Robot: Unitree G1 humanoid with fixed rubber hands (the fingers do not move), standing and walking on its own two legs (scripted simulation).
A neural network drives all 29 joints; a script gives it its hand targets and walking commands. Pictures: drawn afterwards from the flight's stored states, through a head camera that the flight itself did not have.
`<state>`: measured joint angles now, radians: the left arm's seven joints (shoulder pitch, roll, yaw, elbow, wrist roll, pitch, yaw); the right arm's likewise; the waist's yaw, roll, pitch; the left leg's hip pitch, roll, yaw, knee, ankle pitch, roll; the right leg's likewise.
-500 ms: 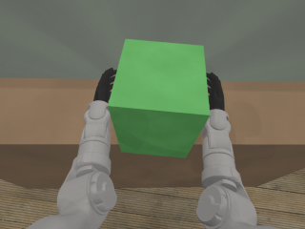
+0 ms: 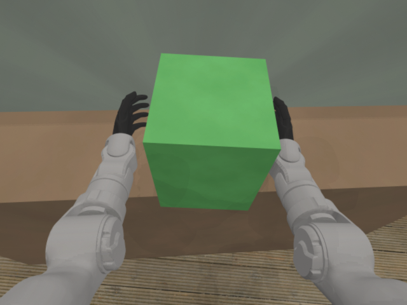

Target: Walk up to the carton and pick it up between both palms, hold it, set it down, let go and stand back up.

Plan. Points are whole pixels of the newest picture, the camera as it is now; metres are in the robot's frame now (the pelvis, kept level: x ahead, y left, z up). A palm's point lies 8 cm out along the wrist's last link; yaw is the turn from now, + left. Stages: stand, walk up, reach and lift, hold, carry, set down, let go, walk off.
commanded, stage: set down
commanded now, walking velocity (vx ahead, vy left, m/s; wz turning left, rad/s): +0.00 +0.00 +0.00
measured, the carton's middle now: (208, 139) +0.44 +0.00 +0.04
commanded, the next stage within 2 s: none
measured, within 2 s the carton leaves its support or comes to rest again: neither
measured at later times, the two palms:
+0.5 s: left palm (108, 106) +0.43 +0.18 +0.14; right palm (332, 107) +0.42 -0.20 +0.16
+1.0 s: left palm (76, 63) +0.44 +0.20 +0.22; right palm (344, 74) +0.43 -0.19 +0.22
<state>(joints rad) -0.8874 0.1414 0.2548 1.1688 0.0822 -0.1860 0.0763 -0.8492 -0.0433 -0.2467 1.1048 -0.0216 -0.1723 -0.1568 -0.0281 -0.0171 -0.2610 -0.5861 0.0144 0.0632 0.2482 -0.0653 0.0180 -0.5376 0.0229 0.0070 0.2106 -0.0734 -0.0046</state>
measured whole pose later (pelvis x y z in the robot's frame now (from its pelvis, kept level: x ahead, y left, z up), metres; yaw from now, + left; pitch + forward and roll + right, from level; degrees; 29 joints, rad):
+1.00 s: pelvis -0.03 -0.01 +0.00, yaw +2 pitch +13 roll -1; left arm -1.16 0.43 -0.07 1.01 -0.33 0.35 0.06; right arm -1.17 -0.30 -0.05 1.05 0.32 0.37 -0.16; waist -0.08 -0.02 -0.21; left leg -0.48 0.02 0.00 0.37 -0.11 0.00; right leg -0.41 0.03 -0.05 0.29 -0.11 -0.03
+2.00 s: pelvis -0.02 -0.01 +0.01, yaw +0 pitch +2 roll -1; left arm -0.24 0.29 0.04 0.20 -0.22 0.35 0.01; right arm -0.25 -0.18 -0.07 0.24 0.26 0.27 -0.14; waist -0.01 -0.04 -0.01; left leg -0.23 0.02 0.04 0.34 -0.13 0.01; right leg -0.18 0.03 -0.01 0.28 -0.13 -0.02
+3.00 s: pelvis +0.01 -0.01 +0.01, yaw -1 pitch -1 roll -1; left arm 0.27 0.28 -0.04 0.17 -0.15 0.08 0.00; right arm 0.27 -0.15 0.04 0.26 0.16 -0.05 -0.09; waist 0.05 -0.02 -0.02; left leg -0.12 0.03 0.05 0.33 -0.19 0.00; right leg -0.07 0.04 0.02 0.27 -0.18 -0.02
